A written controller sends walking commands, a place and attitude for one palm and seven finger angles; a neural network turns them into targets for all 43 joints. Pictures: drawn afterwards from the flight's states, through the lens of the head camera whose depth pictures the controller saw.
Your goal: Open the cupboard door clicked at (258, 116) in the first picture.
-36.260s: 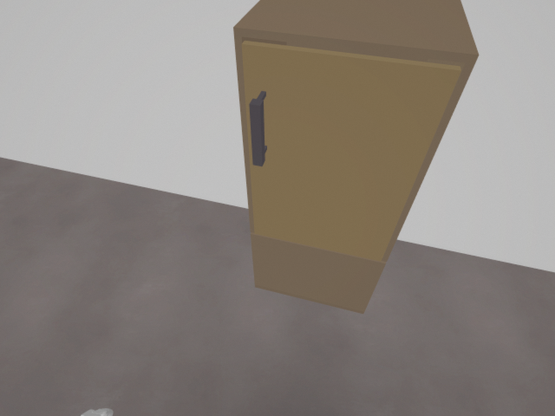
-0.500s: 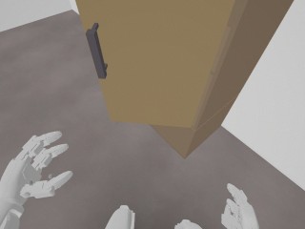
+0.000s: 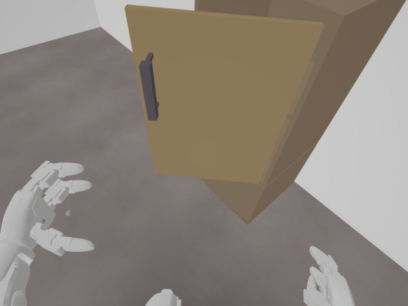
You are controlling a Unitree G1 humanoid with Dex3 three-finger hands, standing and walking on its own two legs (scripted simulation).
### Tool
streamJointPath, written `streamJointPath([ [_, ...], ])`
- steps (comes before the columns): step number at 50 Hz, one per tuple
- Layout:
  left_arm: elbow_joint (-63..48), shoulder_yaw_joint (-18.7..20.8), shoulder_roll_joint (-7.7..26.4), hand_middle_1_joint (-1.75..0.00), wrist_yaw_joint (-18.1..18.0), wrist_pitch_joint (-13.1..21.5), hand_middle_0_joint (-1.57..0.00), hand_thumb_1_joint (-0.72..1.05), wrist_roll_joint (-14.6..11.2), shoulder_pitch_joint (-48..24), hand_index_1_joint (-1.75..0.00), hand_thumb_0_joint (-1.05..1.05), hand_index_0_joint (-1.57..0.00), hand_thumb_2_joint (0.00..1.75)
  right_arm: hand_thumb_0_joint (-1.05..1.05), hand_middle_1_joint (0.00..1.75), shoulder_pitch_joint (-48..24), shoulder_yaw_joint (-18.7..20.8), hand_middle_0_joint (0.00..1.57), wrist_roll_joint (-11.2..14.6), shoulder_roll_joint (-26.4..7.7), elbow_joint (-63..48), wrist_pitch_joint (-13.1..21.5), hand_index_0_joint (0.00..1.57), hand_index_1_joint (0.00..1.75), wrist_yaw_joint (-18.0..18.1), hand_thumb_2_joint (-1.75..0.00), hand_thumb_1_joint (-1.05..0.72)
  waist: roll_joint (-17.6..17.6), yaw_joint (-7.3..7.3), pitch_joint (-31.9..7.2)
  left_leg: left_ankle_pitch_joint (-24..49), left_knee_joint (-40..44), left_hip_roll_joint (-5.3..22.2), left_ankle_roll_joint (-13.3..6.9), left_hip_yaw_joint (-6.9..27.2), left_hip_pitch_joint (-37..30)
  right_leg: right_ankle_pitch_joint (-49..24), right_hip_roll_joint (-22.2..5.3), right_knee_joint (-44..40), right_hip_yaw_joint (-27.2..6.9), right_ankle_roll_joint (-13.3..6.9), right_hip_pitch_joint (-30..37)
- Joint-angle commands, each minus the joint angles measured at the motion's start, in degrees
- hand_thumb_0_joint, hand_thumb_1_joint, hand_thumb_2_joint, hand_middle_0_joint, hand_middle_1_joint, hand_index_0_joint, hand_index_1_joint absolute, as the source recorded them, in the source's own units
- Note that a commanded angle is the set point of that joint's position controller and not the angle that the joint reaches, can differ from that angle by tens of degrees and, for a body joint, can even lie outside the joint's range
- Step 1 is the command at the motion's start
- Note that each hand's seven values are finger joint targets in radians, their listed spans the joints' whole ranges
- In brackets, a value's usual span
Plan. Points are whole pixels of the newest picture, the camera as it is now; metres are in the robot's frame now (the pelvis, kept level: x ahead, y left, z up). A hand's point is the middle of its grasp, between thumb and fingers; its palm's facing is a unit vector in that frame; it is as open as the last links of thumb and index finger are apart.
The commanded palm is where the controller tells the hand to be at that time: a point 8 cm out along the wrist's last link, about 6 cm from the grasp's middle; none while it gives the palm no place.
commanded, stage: raise the hand with hooked fingers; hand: left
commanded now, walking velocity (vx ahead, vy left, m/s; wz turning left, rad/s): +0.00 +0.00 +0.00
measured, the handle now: (151, 88) +0.58 +0.17 +0.09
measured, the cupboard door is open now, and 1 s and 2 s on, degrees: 44 44 44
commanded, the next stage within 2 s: move the hooked fingers beside the handle in 0.88 s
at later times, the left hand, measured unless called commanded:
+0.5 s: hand (65, 173) +0.30 +0.26 +0.12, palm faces +0.00 -1.00 -0.03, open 14.0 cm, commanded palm +0.27 +0.31 +0.12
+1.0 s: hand (79, 174) +0.30 +0.24 +0.12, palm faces +0.01 -1.00 -0.03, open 14.0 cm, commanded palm +0.28 +0.29 +0.12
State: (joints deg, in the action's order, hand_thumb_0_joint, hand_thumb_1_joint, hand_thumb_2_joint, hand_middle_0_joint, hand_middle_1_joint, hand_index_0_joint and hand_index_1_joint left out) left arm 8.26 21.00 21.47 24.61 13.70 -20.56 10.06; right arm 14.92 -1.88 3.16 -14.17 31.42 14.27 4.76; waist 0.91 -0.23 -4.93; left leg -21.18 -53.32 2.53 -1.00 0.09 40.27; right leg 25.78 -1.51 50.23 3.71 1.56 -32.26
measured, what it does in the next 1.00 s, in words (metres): stands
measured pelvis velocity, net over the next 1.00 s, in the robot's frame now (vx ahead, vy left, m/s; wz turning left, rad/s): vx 0.01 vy -0.03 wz -0.01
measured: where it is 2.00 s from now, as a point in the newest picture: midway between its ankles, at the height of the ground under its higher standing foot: outside the picture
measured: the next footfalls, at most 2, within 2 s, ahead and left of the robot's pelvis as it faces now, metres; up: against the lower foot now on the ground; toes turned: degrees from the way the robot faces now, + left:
none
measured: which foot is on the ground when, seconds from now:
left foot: down 0.00-1.00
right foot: down 0.00-1.00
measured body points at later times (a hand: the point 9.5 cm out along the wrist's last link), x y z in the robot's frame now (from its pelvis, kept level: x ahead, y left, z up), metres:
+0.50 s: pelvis +0.01 -0.01 +0.02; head +0.03 -0.01 +0.47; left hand +0.30 +0.32 +0.12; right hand +0.16 -0.27 -0.06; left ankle +0.06 +0.10 -0.69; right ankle -0.01 -0.14 -0.69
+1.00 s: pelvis +0.01 -0.03 +0.02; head +0.04 -0.04 +0.47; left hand +0.30 +0.29 +0.12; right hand +0.16 -0.28 -0.06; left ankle +0.06 +0.10 -0.69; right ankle -0.01 -0.14 -0.69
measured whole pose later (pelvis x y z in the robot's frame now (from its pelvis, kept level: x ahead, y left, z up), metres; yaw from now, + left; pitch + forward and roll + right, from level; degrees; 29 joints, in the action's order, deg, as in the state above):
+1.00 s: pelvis +0.01 -0.03 +0.02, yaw +0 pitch +6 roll -1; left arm 24.4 25.0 24.1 29.7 11.4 -21.0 -3.8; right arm 15.9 -1.8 3.8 -15.5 33.5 10.3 6.0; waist 2.0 -0.3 -3.8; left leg -17.9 -44.0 3.2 1.0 -0.5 31.9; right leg 23.7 -0.6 43.6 3.2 -0.2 -25.8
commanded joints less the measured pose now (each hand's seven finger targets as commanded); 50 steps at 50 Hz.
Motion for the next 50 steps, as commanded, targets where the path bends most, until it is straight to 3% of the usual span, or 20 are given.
streamJointPath([
  [1, -9.96, 5.07, 12.33, -1.20, 0.58, 1.54, -0.30, -0.50, -1.06, -11.59, -1.20, 0.00, -0.30, 0.30, 0.00, 0.30, -2.11, 3.30, 0.20, 0.12, -9.35, -8.07, 2.50, 0.20, 0.30, 1.06, -0.90, -0.90, 5.82, 0.04, -9.24, 2.45, 12.75, -1.34, 0.13, 3.95, -16.36, -5.41, 3.70, -8.44, 1.57, -2.64, -2.76],
  [2, -8.14, 5.83, 13.32, -1.20, 0.83, 0.97, -0.30, -0.50, -1.25, -12.91, -1.20, 0.00, -0.30, 0.30, 0.00, 0.30, -2.11, 3.08, 0.20, 0.08, -9.50, -7.98, 2.31, 0.20, 0.30, 1.20, -0.90, -0.90, 5.49, 0.31, -8.00, 2.35, 12.88, -1.54, 0.11, 3.83, -15.89, -5.38, 3.92, -8.95, 1.37, -2.94, -2.03],
  [6, -7.44, 6.40, 14.28, -1.20, 1.88, 0.26, -0.30, -0.50, -1.09, -17.02, -1.20, 0.00, -0.30, 0.30, 0.00, 0.30, -2.38, 2.88, 0.20, 0.11, -9.37, -8.00, 1.96, 0.20, 0.30, 1.49, -0.90, -0.90, 5.79, 0.20, -10.26, 4.83, 13.35, -1.63, 0.05, 3.66, -18.49, -7.12, 3.67, -9.73, 1.27, -2.81, -0.81],
  [8, -5.26, 6.53, 14.88, -1.20, 2.45, -0.38, -0.30, -0.50, -1.01, -18.64, -1.20, 0.00, -0.30, 0.30, 0.00, 0.30, -2.19, 2.64, 0.20, 0.16, -9.50, -7.90, 1.46, 0.20, 0.30, 1.59, -0.90, -0.90, 4.65, 0.13, -9.92, 5.26, 13.60, -1.73, -0.01, 3.31, -18.44, -7.34, 3.85, -10.49, 1.16, -2.87, 0.09],
  [17, -1.69, 9.29, 19.80, -1.20, 4.23, -1.14, -0.30, -0.50, -1.40, -26.21, -1.20, 0.00, -0.30, 0.30, 0.00, 0.30, -1.99, 2.59, 0.20, 0.24, -9.87, -6.83, 0.92, 0.20, 0.30, 2.22, -0.90, -0.90, 5.67, 0.32, -10.39, 7.83, 14.25, -2.02, -0.22, 2.52, -20.71, -9.57, 3.67, -12.94, 0.26, -3.09, 3.15],
  [23, 3.89, 8.45, 17.70, -1.20, 5.59, -2.45, -0.30, -0.50, -1.87, -22.69, -1.20, 0.00, -0.30, 0.30, 0.00, 0.30, -1.06, 3.03, 0.20, 0.51, -9.96, -7.08, 0.37, 0.20, 0.30, 1.70, -0.90, -0.90, 3.33, 0.65, -10.32, 11.22, 14.29, -2.41, -0.50, 1.24, -20.25, -13.93, 3.44, -13.77, -0.05, -2.69, 4.67],
  [25, 2.71, 8.03, 17.71, -1.20, 5.50, -2.16, -0.30, -0.50, -1.76, -23.49, -1.20, 0.00, -0.30, 0.30, 0.00, 0.30, -1.14, 3.29, 0.20, 0.59, -10.01, -7.29, 0.15, 0.20, 0.30, 1.44, -0.90, -0.90, 3.90, 0.55, -10.11, 11.12, 14.27, -2.44, -0.50, 1.03, -20.33, -13.97, 3.39, -13.83, -0.14, -2.54, 4.23],
  [27, 2.18, 9.37, 19.22, -1.20, 4.99, -1.49, -0.30, -0.50, -1.89, -24.14, -1.20, 0.00, -0.30, 0.30, 0.00, 0.30, -0.91, 3.39, 0.20, 0.36, -10.10, -7.21, 0.03, 0.20, 0.30, 1.39, -0.90, -0.90, 2.29, 0.76, -10.18, 11.64, 13.96, -2.48, -0.62, 0.90, -19.87, -14.47, 3.32, -13.97, -0.60, -2.69, 5.44],
  [36, 0.07, 10.13, 19.49, -1.20, 3.81, 1.86, -0.30, -0.50, -1.50, -25.35, -1.20, 0.00, -0.30, 0.30, 0.00, 0.30, -0.82, 3.55, 0.20, 0.37, -9.50, -6.43, -0.07, 0.20, 0.30, 1.73, -0.90, -0.90, 5.69, 0.42, -12.49, 12.74, 14.02, -2.50, -0.80, 0.20, -22.19, -16.18, 3.04, -13.84, -1.19, -2.27, 5.55],
  [37, 0.97, 10.37, 20.06, -1.20, 3.84, 1.71, -0.30, -0.50, -1.46, -25.30, -1.20, 0.00, -0.30, 0.30, 0.00, 0.30, -0.48, 3.54, 0.20, 0.21, -9.71, -6.20, -0.19, 0.20, 0.30, 1.82, -0.90, -0.90, 2.91, 0.19, -11.94, 12.95, 13.74, -2.45, -0.97, 0.09, -21.50, -16.79, 3.09, -14.08, -1.51, -2.19, 6.20],
  [41, 2.77, 9.10, 18.38, -1.20, 4.70, 1.42, -0.30, -0.50, -1.75, -25.42, -1.20, 0.00, -0.30, 0.30, 0.00, 0.30, -1.07, 3.56, 0.20, 0.54, -9.59, -6.01, -0.30, 0.20, 0.30, 1.98, -0.90, -0.90, 3.62, -0.04, -11.28, 12.13, 13.96, -2.59, -0.95, -0.16, -21.27, -16.61, 2.88, -14.51, -1.71, -1.86, 5.49],
  [43, 3.93, 9.61, 18.88, -1.20, 4.87, 1.08, -0.30, -0.50, -1.87, -25.25, -1.20, 0.00, -0.30, 0.30, 0.00, 0.30, -0.95, 3.51, 0.20, 0.46, -9.63, -5.98, -0.50, 0.20, 0.30, 1.96, -0.90, -0.90, 1.70, 0.02, -11.12, 12.54, 13.70, -2.66, -1.01, -0.33, -20.72, -17.66, 2.81, -14.60, -2.01, -1.70, 6.20],
  [46, 4.42, 8.92, 18.23, -1.20, 5.07, 1.22, -0.30, -0.50, -1.89, -25.86, -1.20, 0.00, -0.30, 0.30, 0.00, 0.30, -1.29, 3.45, 0.20, 0.58, -9.60, -6.10, -0.64, 0.20, 0.30, 1.93, -0.90, -0.90, 2.33, 0.07, -10.48, 11.80, 13.90, -2.71, -0.89, -0.21, -20.28, -16.68, 2.71, -14.66, -1.87, -1.73, 5.64],
  [48, 6.20, 9.01, 18.20, -1.20, 5.13, 0.86, -0.30, -0.50, -2.01, -25.54, -1.20, 0.00, -0.30, 0.30, 0.00, 0.30, -1.33, 3.35, 0.20, 0.54, -9.66, -6.19, -0.96, 0.20, 0.30, 1.94, -0.90, -0.90, 0.27, -0.05, -9.40, 10.99, 13.62, -2.74, -1.02, -0.46, -19.20, -16.11, 2.64, -15.10, -2.61, -1.48, 5.60],
  [50, 4.91, 8.17, 17.81, -1.20, 5.12, 1.34, -0.30, -0.50, -1.82, -27.52, -1.20, 0.00, -0.30, 0.30, 0.00, 0.30, -1.55, 3.29, 0.20, 0.62, -9.55, -6.24, -0.92, 0.20, 0.30, 1.95, -0.90, -0.90, 2.67, -0.03, -10.21, 11.15, 13.76, -2.81, -0.95, -0.39, -20.07, -16.16, 2.58, -14.91, -2.39, -1.65, 5.40],
])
